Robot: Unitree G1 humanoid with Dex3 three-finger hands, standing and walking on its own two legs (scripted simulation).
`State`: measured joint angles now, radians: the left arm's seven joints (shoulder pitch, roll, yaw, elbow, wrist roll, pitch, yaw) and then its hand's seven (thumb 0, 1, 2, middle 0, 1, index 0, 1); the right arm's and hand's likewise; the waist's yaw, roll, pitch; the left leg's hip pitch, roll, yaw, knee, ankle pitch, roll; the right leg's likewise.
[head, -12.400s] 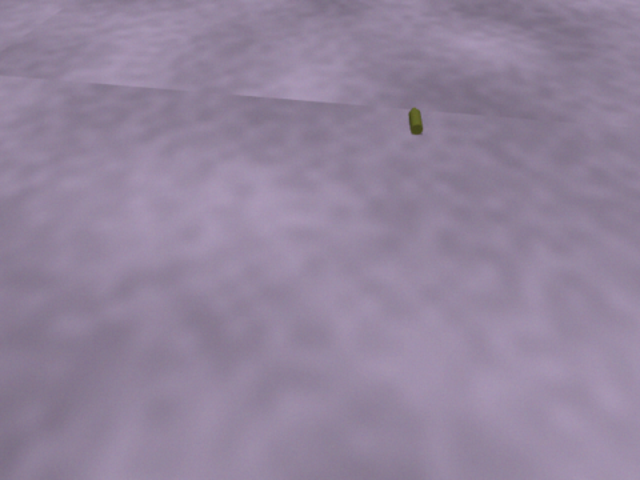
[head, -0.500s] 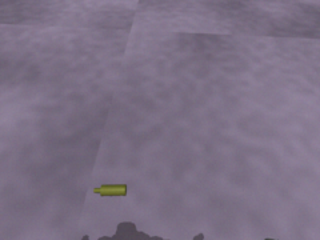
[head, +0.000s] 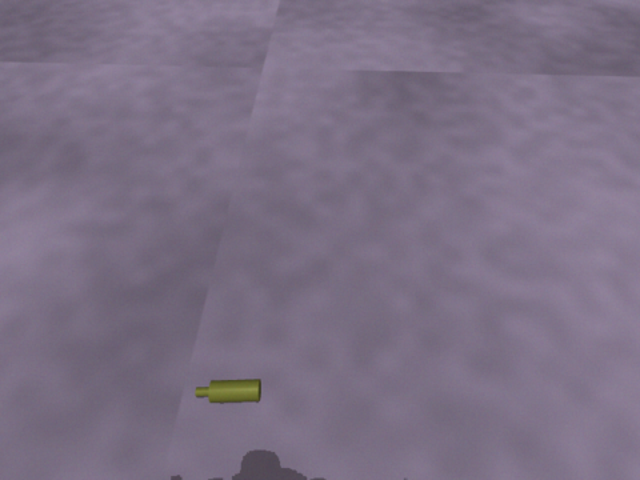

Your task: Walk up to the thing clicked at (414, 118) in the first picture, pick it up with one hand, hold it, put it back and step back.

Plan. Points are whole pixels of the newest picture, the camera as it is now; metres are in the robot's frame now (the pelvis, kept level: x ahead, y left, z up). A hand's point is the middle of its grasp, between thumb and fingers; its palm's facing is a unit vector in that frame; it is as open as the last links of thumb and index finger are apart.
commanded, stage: stand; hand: left
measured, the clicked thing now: (228, 391) +0.46 +0.28 -0.75
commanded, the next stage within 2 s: rise first in 1.78 s
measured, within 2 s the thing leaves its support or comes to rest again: neither
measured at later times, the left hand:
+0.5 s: hand out of the picture +0.08 +0.26 -0.16, palm faces -0.02 -0.94 -0.34, open 7.4 cm
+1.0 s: hand out of the picture +0.07 +0.26 -0.16, palm faces -0.01 -0.94 -0.35, open 7.4 cm
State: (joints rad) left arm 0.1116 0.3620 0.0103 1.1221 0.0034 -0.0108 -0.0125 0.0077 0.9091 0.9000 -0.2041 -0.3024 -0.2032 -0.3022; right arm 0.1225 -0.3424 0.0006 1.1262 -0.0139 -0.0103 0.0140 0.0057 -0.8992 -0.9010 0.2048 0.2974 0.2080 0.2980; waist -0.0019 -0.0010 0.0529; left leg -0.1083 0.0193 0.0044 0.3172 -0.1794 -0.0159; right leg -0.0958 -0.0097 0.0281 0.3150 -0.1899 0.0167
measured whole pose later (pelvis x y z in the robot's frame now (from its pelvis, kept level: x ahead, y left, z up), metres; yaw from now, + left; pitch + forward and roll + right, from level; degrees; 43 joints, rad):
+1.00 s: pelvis +0.00 +0.00 +0.00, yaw +1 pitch -2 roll +0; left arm 0.13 0.36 0.00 1.12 0.01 -0.01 0.00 0.01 0.91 0.90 -0.20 -0.30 -0.20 -0.30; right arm 0.11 -0.35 -0.01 1.13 -0.01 0.00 0.01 0.01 -0.90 -0.90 0.20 0.30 0.21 0.30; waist 0.00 0.00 0.04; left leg -0.10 0.02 0.00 0.30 -0.17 -0.02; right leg -0.08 -0.01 0.02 0.30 -0.18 0.01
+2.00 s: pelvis +0.00 +0.00 -0.01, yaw +1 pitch +2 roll +0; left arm 0.02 0.33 0.06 1.08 0.00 -0.02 0.01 0.01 0.80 0.93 -0.18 -0.40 -0.17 -0.40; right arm 0.17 -0.33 0.00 0.94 0.04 -0.03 -0.02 0.01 -0.90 -0.90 0.20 0.30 0.20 0.30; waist -0.01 0.00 0.04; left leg -0.25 0.01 -0.02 0.43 -0.23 -0.01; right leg -0.22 -0.01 0.00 0.43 -0.24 0.01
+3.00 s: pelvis -0.03 +0.01 -0.15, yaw +1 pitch +25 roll -2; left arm 0.12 0.41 0.14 0.55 0.39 0.13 0.00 0.00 -0.56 0.98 -0.09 -1.06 -0.08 -1.06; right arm 0.16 -0.26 -0.03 0.54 -0.01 -0.19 -0.02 0.01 -0.90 -0.90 0.21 0.30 0.21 0.30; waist -0.04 0.00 -0.16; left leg -1.23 0.01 -0.05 1.41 -0.60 -0.01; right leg -1.19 0.00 -0.01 1.37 -0.61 0.03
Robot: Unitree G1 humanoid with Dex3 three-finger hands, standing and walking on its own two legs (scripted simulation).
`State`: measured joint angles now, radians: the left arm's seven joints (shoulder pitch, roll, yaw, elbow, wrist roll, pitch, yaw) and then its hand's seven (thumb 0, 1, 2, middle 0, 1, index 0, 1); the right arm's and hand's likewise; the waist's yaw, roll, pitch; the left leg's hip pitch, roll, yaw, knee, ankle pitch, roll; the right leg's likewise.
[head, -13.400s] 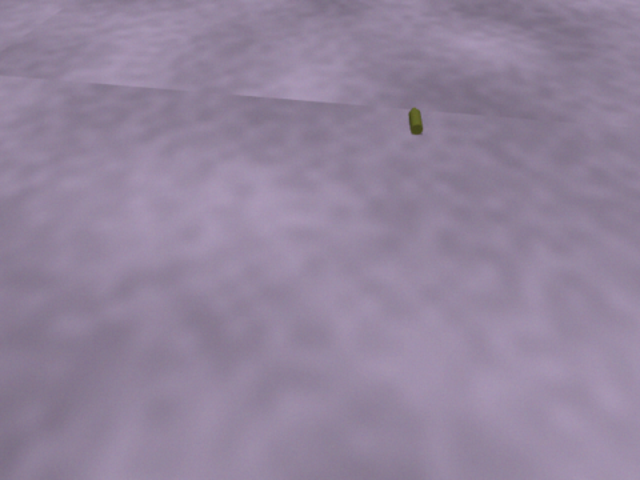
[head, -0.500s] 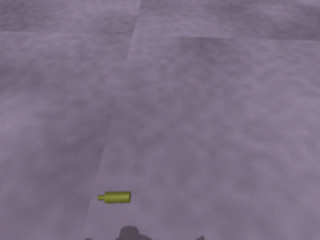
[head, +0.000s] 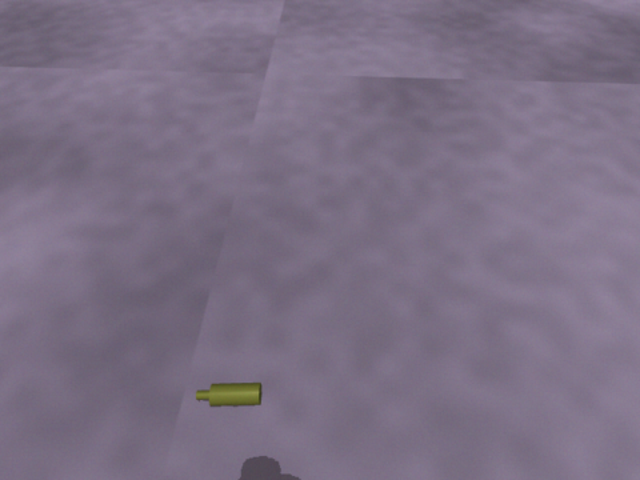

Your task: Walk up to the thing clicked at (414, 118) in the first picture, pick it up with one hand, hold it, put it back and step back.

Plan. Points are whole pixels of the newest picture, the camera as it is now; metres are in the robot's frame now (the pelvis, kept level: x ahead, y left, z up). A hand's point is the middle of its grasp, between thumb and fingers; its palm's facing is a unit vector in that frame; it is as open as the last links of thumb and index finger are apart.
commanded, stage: stand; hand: left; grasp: from above
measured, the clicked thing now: (228, 394) +0.47 +0.28 -0.75
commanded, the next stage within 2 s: rise first in 0.78 s
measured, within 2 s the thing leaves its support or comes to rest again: neither
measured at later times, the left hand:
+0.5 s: hand out of the picture +0.06 +0.26 -0.16, palm faces -0.03 -0.94 -0.34, open 7.4 cm
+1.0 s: hand out of the picture +0.12 +0.25 -0.16, palm faces +0.05 -0.94 -0.33, open 7.8 cm
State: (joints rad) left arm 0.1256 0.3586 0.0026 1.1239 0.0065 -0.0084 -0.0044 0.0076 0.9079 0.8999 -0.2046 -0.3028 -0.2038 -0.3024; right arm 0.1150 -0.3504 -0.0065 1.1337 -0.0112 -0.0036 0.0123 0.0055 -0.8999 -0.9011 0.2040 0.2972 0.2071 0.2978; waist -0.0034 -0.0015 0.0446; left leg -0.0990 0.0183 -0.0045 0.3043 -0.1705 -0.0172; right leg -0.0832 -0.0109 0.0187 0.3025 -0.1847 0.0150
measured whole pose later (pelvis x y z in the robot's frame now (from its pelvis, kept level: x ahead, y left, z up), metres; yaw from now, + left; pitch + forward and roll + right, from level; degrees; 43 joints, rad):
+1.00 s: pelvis +0.00 +0.00 -0.01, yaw +1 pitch +2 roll +0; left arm 0.02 0.33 0.06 1.08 0.00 -0.02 0.01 0.01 0.80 0.93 -0.18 -0.40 -0.17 -0.40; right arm 0.17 -0.33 0.00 0.94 0.04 -0.03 -0.02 0.01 -0.90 -0.90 0.20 0.30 0.20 0.30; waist -0.01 0.00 0.04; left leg -0.25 0.01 -0.02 0.43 -0.23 -0.01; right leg -0.22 -0.01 0.00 0.43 -0.24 0.01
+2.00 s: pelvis -0.03 +0.01 -0.15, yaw +0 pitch +25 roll -2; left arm 0.12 0.41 0.14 0.55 0.39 0.13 0.00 0.00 -0.56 0.98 -0.09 -1.06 -0.08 -1.06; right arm 0.16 -0.26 -0.03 0.54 -0.01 -0.19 -0.02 0.01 -0.90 -0.90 0.21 0.30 0.21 0.30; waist -0.04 0.00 -0.16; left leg -1.23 0.01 -0.05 1.41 -0.60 -0.01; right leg -1.19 0.00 -0.01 1.37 -0.61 0.03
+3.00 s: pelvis -0.10 +0.02 -0.42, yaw -7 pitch +34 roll -9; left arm -0.85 0.84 0.15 1.29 1.28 -0.34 0.26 0.00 -0.52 1.01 -0.08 -1.00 -0.08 -1.00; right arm 0.12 -0.27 0.02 0.73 -0.11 0.01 0.12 0.00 -0.90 -0.90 0.20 0.30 0.21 0.30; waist -0.16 -0.02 -0.06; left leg -2.26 -0.01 -0.14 2.32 -0.67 0.00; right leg -2.15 0.03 -0.05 2.24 -0.69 0.05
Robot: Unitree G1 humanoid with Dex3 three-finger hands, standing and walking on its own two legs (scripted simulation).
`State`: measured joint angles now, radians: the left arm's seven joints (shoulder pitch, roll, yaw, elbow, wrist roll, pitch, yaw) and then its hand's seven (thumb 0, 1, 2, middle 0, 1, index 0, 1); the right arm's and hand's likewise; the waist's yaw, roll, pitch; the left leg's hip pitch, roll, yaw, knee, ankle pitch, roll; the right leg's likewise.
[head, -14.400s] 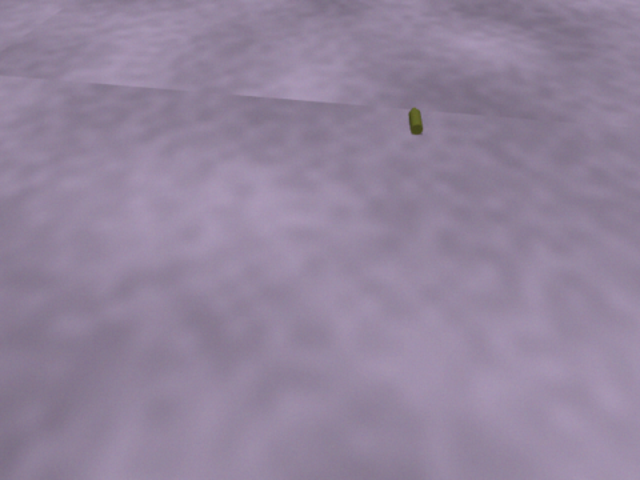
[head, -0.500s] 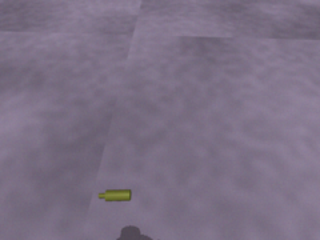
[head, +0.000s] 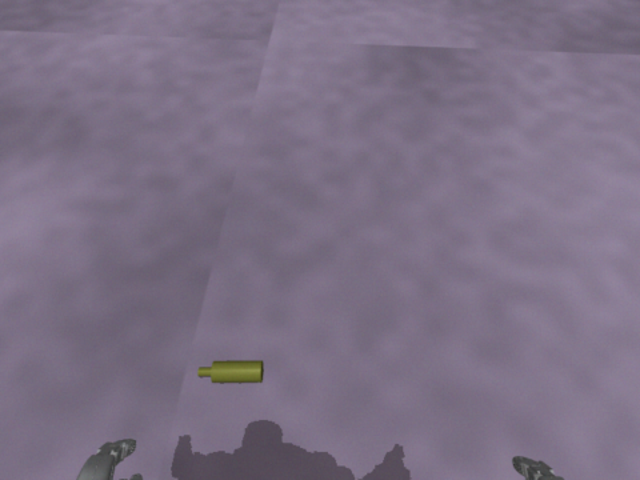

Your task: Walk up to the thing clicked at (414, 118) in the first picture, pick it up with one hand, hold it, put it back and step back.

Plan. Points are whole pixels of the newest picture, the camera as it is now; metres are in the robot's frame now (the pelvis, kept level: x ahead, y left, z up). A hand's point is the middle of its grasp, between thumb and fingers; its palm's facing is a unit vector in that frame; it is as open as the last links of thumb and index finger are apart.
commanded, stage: rise first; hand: left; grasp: from above
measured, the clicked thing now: (230, 371) +0.47 +0.27 -0.74
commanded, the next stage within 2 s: none
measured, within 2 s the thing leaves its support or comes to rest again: neither
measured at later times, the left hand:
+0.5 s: hand out of the picture +0.14 +0.27 -0.21, palm faces -0.12 -0.90 -0.43, open 13.8 cm
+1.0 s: hand out of the picture +0.15 +0.29 -0.29, palm faces -0.32 -0.76 -0.57, open 14.2 cm
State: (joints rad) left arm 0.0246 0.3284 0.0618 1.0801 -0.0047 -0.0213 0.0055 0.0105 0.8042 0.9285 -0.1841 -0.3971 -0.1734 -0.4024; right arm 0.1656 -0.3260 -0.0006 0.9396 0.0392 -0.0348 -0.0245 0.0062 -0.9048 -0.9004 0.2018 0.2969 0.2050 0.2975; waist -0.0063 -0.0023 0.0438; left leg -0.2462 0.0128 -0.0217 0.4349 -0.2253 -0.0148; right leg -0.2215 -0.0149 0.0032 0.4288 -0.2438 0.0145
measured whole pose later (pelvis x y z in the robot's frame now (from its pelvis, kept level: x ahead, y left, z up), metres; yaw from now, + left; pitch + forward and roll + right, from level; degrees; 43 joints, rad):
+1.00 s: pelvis -0.03 +0.01 -0.15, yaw -1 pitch +25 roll -2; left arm 0.12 0.41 0.14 0.55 0.39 0.13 0.00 0.00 -0.56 0.98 -0.09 -1.06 -0.08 -1.06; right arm 0.16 -0.26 -0.03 0.54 -0.01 -0.19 -0.02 0.01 -0.90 -0.90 0.21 0.30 0.21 0.30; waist -0.04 0.00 -0.16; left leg -1.23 0.01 -0.05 1.41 -0.60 -0.01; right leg -1.19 0.00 -0.01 1.37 -0.61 0.03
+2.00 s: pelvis -0.10 +0.02 -0.42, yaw -8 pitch +34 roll -9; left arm -0.85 0.84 0.15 1.29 1.28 -0.34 0.26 0.00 -0.52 1.01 -0.08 -1.00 -0.08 -1.00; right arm 0.12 -0.27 0.02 0.73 -0.11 0.01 0.12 0.00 -0.90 -0.90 0.20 0.30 0.21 0.30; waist -0.16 -0.02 -0.06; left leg -2.26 -0.01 -0.14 2.32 -0.67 0.00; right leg -2.15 0.03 -0.05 2.24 -0.69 0.05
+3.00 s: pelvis -0.09 +0.02 -0.45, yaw -11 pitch +33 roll -11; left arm -0.98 0.97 0.17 1.44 1.32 -0.35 0.34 0.00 -0.52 1.00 -0.09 -1.04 -0.09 -1.03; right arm 0.10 -0.28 0.12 0.71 -0.17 0.03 0.15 0.00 -0.91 -0.90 0.20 0.30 0.21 0.30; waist -0.24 -0.06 0.01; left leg -2.34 0.00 -0.19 2.45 -0.70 -0.01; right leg -2.23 0.06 -0.09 2.33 -0.70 0.07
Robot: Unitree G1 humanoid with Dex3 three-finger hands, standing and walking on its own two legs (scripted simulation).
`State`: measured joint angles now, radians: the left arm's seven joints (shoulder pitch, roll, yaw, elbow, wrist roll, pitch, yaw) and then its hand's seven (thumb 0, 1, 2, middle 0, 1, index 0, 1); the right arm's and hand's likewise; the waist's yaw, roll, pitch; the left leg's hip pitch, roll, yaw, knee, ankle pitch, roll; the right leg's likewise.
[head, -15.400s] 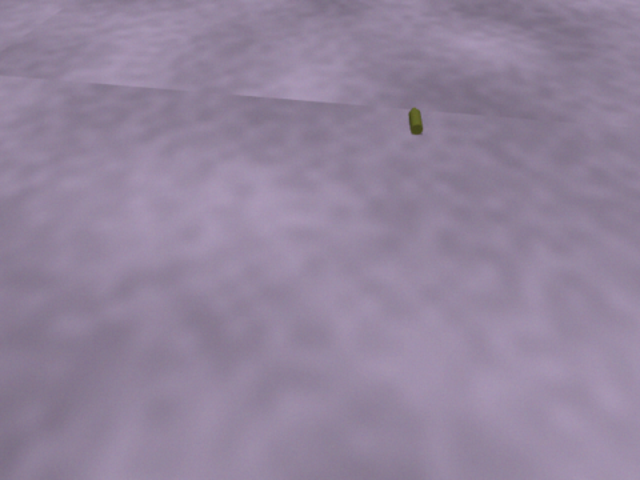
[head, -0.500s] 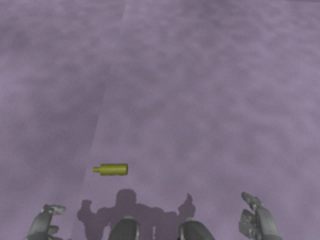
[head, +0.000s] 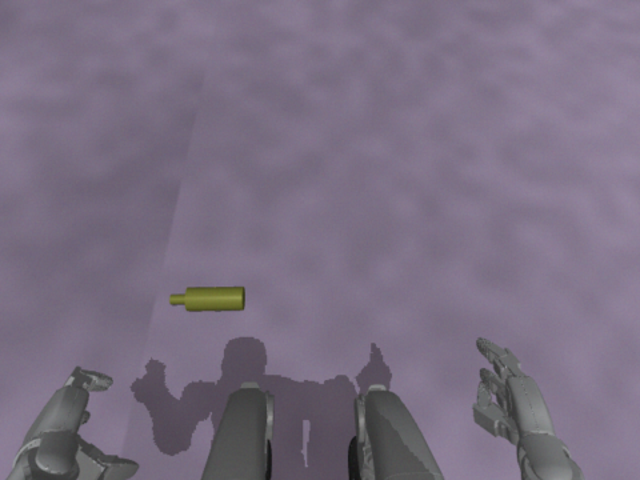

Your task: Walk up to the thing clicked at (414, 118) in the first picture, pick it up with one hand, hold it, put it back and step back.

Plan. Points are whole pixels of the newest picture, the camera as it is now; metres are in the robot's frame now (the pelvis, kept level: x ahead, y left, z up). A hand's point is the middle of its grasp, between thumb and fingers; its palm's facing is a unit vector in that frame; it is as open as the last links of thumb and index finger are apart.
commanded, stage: rise first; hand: left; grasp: from above
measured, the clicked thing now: (207, 298) +0.50 +0.27 -0.60
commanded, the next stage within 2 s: none
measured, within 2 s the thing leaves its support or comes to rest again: neither
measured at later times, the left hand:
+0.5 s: hand (147, 350) +0.32 +0.31 -0.34, palm faces -0.51 -0.25 -0.82, open 14.0 cm
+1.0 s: hand (163, 321) +0.39 +0.32 -0.42, palm faces -0.48 -0.01 -0.88, open 14.1 cm
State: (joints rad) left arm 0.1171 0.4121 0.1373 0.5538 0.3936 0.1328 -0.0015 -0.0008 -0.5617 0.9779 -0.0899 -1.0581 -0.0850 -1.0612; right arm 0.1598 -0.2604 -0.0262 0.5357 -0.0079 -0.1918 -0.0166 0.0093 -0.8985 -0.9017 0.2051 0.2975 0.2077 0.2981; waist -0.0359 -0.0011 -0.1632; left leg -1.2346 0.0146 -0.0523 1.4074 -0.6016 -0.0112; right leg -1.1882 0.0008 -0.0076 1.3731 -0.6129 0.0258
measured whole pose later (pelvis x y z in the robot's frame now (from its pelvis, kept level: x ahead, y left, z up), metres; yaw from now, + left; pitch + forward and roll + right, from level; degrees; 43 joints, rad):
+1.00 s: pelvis -0.07 +0.01 -0.27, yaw -7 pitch +34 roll -9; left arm -0.85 0.84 0.15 1.29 1.28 -0.34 0.26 0.00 -0.52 1.01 -0.08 -1.00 -0.08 -1.00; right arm 0.12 -0.27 0.02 0.73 -0.11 0.01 0.12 0.00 -0.90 -0.90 0.20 0.30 0.21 0.30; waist -0.16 -0.02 -0.06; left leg -2.26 -0.01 -0.14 2.32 -0.67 0.00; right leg -2.15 0.03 -0.05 2.24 -0.69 0.05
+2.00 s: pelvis -0.06 +0.01 -0.31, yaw -10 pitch +33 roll -11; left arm -0.98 0.97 0.17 1.44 1.32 -0.35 0.34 0.00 -0.52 1.00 -0.09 -1.04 -0.09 -1.03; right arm 0.10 -0.28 0.12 0.71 -0.17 0.03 0.15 0.00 -0.91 -0.90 0.20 0.30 0.21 0.30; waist -0.24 -0.06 0.01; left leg -2.34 0.00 -0.19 2.45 -0.70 -0.01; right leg -2.23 0.06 -0.09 2.33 -0.70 0.07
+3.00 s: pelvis -0.07 +0.01 -0.31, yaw -11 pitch +32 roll -13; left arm -1.04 1.04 0.15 1.48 1.32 -0.34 0.30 0.00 -0.54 1.02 -0.11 -1.02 -0.10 -1.02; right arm 0.12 -0.29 0.19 0.65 -0.16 0.03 0.15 0.00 -0.90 -0.90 0.20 0.30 0.21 0.30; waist -0.28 -0.07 0.04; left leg -2.35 0.00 -0.21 2.46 -0.69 0.00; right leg -2.23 0.06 -0.11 2.32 -0.68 0.07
